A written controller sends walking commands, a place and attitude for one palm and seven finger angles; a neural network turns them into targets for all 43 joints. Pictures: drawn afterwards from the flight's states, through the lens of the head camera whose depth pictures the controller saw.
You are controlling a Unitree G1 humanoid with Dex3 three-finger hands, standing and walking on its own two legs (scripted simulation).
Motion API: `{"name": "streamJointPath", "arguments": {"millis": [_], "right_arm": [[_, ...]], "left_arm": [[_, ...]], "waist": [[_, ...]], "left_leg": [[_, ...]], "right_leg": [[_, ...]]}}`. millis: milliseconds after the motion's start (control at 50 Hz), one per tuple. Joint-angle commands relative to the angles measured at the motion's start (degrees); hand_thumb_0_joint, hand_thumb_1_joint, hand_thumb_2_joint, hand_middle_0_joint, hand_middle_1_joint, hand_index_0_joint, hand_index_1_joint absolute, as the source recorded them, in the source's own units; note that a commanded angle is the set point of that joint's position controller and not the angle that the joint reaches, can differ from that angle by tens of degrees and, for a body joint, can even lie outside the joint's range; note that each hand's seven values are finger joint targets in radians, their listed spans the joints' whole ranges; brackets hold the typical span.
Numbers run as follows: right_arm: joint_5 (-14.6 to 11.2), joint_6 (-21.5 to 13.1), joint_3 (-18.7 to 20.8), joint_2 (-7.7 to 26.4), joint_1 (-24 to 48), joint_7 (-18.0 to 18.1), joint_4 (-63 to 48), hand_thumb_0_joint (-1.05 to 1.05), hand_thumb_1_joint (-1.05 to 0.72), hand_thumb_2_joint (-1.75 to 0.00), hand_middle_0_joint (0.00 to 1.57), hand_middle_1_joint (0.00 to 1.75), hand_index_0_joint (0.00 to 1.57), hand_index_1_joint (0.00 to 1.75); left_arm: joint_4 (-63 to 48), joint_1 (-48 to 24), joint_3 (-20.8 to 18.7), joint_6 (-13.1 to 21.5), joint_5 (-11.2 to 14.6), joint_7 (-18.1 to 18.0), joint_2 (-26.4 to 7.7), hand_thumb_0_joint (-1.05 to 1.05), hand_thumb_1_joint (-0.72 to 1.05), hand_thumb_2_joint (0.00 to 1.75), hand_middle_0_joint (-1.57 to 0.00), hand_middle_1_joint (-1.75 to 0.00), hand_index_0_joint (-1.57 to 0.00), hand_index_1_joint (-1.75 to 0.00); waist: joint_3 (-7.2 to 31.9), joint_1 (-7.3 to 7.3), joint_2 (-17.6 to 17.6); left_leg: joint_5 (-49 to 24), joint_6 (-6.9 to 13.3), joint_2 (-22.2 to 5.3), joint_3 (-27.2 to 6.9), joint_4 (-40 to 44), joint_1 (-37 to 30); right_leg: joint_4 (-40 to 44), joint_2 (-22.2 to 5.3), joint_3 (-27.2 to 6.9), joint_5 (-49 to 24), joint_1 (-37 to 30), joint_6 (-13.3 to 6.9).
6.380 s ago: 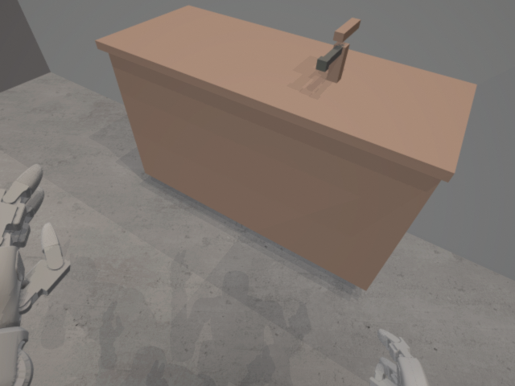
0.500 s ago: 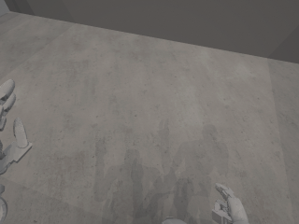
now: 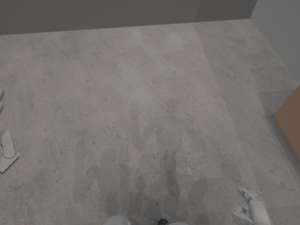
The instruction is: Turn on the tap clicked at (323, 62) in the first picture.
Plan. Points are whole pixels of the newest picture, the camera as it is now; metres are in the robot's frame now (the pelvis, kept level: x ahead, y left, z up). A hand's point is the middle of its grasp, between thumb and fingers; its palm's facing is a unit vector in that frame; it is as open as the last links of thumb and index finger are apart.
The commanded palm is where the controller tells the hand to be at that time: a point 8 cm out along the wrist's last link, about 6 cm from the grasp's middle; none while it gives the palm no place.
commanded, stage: turn to face it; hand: left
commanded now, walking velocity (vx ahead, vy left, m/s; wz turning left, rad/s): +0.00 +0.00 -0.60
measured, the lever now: out of the picture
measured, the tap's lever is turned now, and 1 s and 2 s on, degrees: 0 0 0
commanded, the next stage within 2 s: none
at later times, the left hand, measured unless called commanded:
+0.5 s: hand (86, 154) +0.23 +0.12 +0.16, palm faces +0.15 -0.87 -0.47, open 7.4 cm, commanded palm +0.17 +0.19 +0.18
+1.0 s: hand (146, 171) +0.20 +0.01 +0.16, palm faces -0.14 -0.90 -0.42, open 7.4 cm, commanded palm +0.18 +0.08 +0.18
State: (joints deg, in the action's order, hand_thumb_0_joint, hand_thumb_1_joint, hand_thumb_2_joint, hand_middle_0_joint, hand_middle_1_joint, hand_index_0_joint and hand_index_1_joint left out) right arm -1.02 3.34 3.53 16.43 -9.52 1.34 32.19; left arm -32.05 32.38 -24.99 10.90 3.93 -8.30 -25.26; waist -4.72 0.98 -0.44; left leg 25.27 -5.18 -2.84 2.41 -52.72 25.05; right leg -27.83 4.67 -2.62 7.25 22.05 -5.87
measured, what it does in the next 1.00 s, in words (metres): walks backwards, turning right: left foot, then right foot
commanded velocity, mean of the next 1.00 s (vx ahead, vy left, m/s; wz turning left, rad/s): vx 0.00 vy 0.00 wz -0.60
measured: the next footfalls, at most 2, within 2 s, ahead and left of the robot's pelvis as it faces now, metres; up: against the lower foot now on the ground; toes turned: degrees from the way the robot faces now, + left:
left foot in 0.18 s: +0.00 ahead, +0.15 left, +0.00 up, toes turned -1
right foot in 0.46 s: -0.02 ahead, -0.16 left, +0.00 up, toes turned -21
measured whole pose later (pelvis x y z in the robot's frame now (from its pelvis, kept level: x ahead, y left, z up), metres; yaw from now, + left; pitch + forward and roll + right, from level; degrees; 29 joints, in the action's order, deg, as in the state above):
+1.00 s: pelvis -0.12 -0.06 -0.01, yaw -36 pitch +0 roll -1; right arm -1.3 -1.1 -0.7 9.9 -11.7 -0.3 29.2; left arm -30.3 25.6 -19.7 9.1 1.5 -8.1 -19.7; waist -4.7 -2.7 1.6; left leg 17.7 -4.9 -11.7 10.7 -33.8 13.9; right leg -48.4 -1.3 5.1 24.7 23.8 3.4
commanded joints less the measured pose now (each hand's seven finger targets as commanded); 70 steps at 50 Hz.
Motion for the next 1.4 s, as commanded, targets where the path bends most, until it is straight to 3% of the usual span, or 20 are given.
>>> {"name": "streamJointPath", "arguments": {"millis": [0,120,160,200,280,380,420,440,460,520,700,720,780,860,980,1020,1060,1120,1200,1380], "right_arm": [[-0.3,-2.2,-0.4,2.8,4.3,-0.1,-9.8,0.0,-0.9,-0.9,0.2,0.3,0.2,0.3],[0.4,-1.6,-0.4,2.6,1.8,-0.4,-10.1,0.0,-0.9,-0.9,0.2,0.3,0.2,0.3],[1.1,-2.3,0.2,4.2,3.2,-0.1,-11.4,0.0,-0.9,-0.9,0.2,0.3,0.2,0.3],[0.7,-3.5,0.0,0.7,3.9,0.5,-11.2,0.0,-0.9,-0.9,0.2,0.3,0.2,0.3],[-0.7,-5.4,-0.5,2.0,1.5,-0.9,-9.9,0.0,-0.9,-0.9,0.2,0.3,0.2,0.3],[-0.2,-8.1,-0.2,3.3,0.0,-1.2,-9.5,0.0,-0.9,-0.9,0.2,0.3,0.2,0.3],[-0.6,-8.3,-0.8,1.9,0.2,-1.5,-9.6,0.0,-0.9,-0.9,0.2,0.3,0.2,0.3],[-0.6,-8.0,-1.5,0.0,1.2,-1.3,-10.3,0.0,-0.9,-0.9,0.2,0.3,0.2,0.3],[-0.9,-7.3,-0.4,0.9,2.8,-1.1,-11.0,0.0,-0.9,-0.9,0.2,0.3,0.2,0.3],[-0.1,-4.0,-2.5,-1.4,5.4,-1.5,-10.0,0.0,-0.9,-0.9,0.2,0.3,0.2,0.3],[-0.3,-2.4,-0.9,1.6,2.6,-0.4,-9.5,0.0,-0.9,-0.9,0.2,0.3,0.2,0.3],[-0.3,-2.6,-0.8,1.9,1.5,-0.2,-9.7,0.0,-0.9,-0.9,0.2,0.3,0.2,0.3],[0.2,-3.6,-0.3,2.8,3.7,1.0,-10.7,0.0,-0.9,-0.9,0.2,0.3,0.2,0.3],[-0.5,-5.5,0.3,3.2,1.7,-0.6,-9.8,0.0,-0.9,-0.9,0.2,0.3,0.2,0.3],[-0.1,-8.1,-0.2,3.2,-0.6,-1.4,-10.2,0.0,-0.9,-0.9,0.2,0.3,0.2,0.3],[-0.5,-8.0,-0.5,2.0,-1.3,-1.8,-10.4,0.0,-0.9,-0.9,0.2,0.3,0.2,0.3],[-0.6,-7.4,-1.0,0.6,2.3,-1.1,-11.9,0.0,-0.9,-0.9,0.2,0.3,0.2,0.3],[-0.1,-3.8,-2.6,-1.5,4.4,-1.5,-9.9,0.0,-0.9,-0.9,0.2,0.3,0.2,0.3],[0.1,-1.8,-1.7,-0.6,5.8,-0.7,-8.8,0.0,-0.9,-0.9,0.2,0.3,0.2,0.3],[-0.1,-1.0,-0.8,2.2,4.9,0.0,-10.3,0.0,-0.9,-0.9,0.2,0.3,0.2,0.3]], "left_arm": [[-8.9,-3.8,-3.6,2.1,-0.4,-1.8,-6.2,0.0,0.9,0.9,-0.2,-0.3,-0.2,-0.3],[-13.1,-9.4,-2.5,2.8,-1.6,-1.0,-7.1,0.0,0.9,0.9,-0.2,-0.3,-0.2,-0.3],[-14.2,-11.5,-3.1,3.9,-1.9,-0.1,-6.8,0.0,0.9,0.9,-0.2,-0.3,-0.2,-0.3],[-12.8,-11.4,-6.7,3.7,-3.1,-0.1,-10.2,0.0,0.9,0.9,-0.2,-0.3,-0.2,-0.3],[-9.5,-12.1,1.4,2.9,-2.2,0.3,-2.0,0.0,0.9,0.9,-0.2,-0.3,-0.2,-0.3],[-8.4,-17.7,1.1,2.1,-2.9,0.2,-4.0,0.0,0.9,0.9,-0.2,-0.3,-0.2,-0.3],[-8.8,-16.5,-1.2,2.4,-3.2,-0.2,-6.5,0.0,0.9,0.9,-0.2,-0.3,-0.2,-0.3],[-8.8,-14.4,-4.7,3.0,-3.1,-0.9,-10.1,0.0,0.9,0.9,-0.2,-0.3,-0.2,-0.3],[-9.4,-11.7,-6.6,2.6,-1.3,-1.1,-10.9,0.0,0.9,0.9,-0.2,-0.3,-0.2,-0.3],[-15.2,-0.3,-10.0,3.8,0.0,-1.2,-10.2,0.0,0.9,0.9,-0.2,-0.3,-0.2,-0.3],[-12.6,0.0,-7.6,2.5,-0.5,-1.7,-7.2,0.0,0.9,0.9,-0.2,-0.3,-0.2,-0.3],[-13.1,-1.7,-7.0,2.8,-0.7,-1.5,-7.1,0.0,0.9,0.9,-0.2,-0.3,-0.2,-0.3],[-10.7,-3.9,-6.3,3.3,-2.4,-1.0,-7.3,0.0,0.9,0.9,-0.2,-0.3,-0.2,-0.3],[-13.1,-10.6,1.4,3.1,-2.9,-0.2,-2.7,0.0,0.9,0.9,-0.2,-0.3,-0.2,-0.3],[-11.6,-12.4,-0.9,2.8,-2.5,-0.4,-5.3,0.0,0.9,0.9,-0.2,-0.3,-0.2,-0.3],[-11.2,-11.6,-2.8,2.7,-2.6,-0.5,-7.1,0.0,0.9,0.9,-0.2,-0.3,-0.2,-0.3],[-8.9,-8.8,-8.1,2.4,-1.0,-1.2,-11.2,0.0,0.9,0.9,-0.2,-0.3,-0.2,-0.3],[-11.8,-0.8,-8.9,3.1,0.2,-1.1,-9.1,0.0,0.9,0.9,-0.2,-0.3,-0.2,-0.3],[-10.0,1.0,-8.7,3.4,0.1,-1.4,-7.9,0.0,0.9,0.9,-0.2,-0.3,-0.2,-0.3],[-10.3,-4.1,-3.9,1.8,-0.6,-1.9,-7.0,0.0,0.9,0.9,-0.2,-0.3,-0.2,-0.3]], "waist": [[13.6,-2.75,-6.1],[13.3,-1.94,-1.4],[9.2,-2.23,14.0],[7.3,-3.26,16.4],[1.7,-2.33,14.4],[4.9,-1.59,13.5],[8.0,-2.08,5.0],[9.9,-2.74,-9.5],[14.0,-3.69,-18.3],[17.1,-2.97,-2.6],[14.6,-1.6,-4.1],[14.1,-0.98,-2.7],[9.1,-2.31,18.9],[4.0,-1.56,14.4],[6.3,-1.63,16.9],[9.4,-1.8,7.2],[12.5,-3.37,-17.1],[15.3,-2.28,-4.3],[14.9,-1.5,-4.6],[13.3,-3.35,-6.4]], "left_leg": [[1.2,1.2,0.4,-1.4,7.0,-1.6],[-1.9,4.6,-0.6,0.2,30.1,-20.4],[-2.6,11.3,-16.6,-12.9,37.9,-24.2],[-4.3,15.4,-24.9,-12.3,40.5,-8.3],[-23.7,9.9,-19.1,3.8,32.2,-11.0],[-29.7,5.8,-17.0,7.1,22.3,-13.2],[-23.7,3.3,-13.0,8.7,6.8,-8.7],[0.0,0.8,-5.7,8.5,-6.0,3.4],[11.2,0.0,-2.9,1.0,-14.5,6.5],[4.7,0.2,-4.2,-4.0,-14.3,8.0],[-5.1,1.8,-1.1,0.5,22.0,-13.3],[-7.3,2.9,-2.7,0.1,27.6,-18.1],[-14.7,14.1,-25.2,-16.5,37.9,-14.0],[-27.7,10.9,-19.8,0.1,31.7,-12.2],[-29.3,6.2,-18.0,6.5,23.5,-12.9],[-22.8,3.4,-13.9,8.7,8.5,-9.0],[10.9,-0.1,-2.7,2.3,-13.7,8.1],[2.3,-0.5,-4.6,-4.3,-19.8,12.2],[-1.3,-0.8,-3.7,-3.0,-11.9,8.7],[0.6,1.2,0.0,-1.2,8.1,-2.2]], "right_leg": [[11.7,-16.6,-20.7,3.3,-11.2,-2.9],[10.0,-10.9,-20.0,11.1,0.5,2.2],[-8.9,-0.9,-8.6,16.3,13.0,6.8],[-40.3,-2.9,-0.7,17.9,8.4,8.6],[-25.9,-6.6,5.4,18.4,7.5,9.2],[-6.1,-3.0,12.2,9.6,-7.5,9.4],[2.2,-8.9,5.4,-5.7,-16.2,5.8],[2.5,-18.8,-11.6,-30.9,-23.6,-0.4],[5.0,-24.0,-23.1,-32.9,-20.9,-3.2],[1.6,-21.3,-16.3,-22.4,-22.5,-5.0],[4.4,-15.2,-15.7,0.7,-5.4,-1.1],[1.7,-13.1,-14.7,4.1,-1.6,0.8],[-35.1,-3.1,1.1,23.1,10.3,7.7],[-33.6,-7.1,4.9,19.1,9.9,9.2],[-7.9,-4.2,12.0,13.5,-6.0,9.2],[3.0,-8.8,6.5,-1.7,-15.2,6.3],[5.6,-23.5,-22.1,-33.2,-18.9,-2.1],[1.9,-21.6,-16.0,-26.4,-24.3,-4.6],[4.4,-19.1,-11.9,-23.8,-20.9,-3.6],[10.6,-17.3,-20.7,-1.2,-11.7,-4.1]]}}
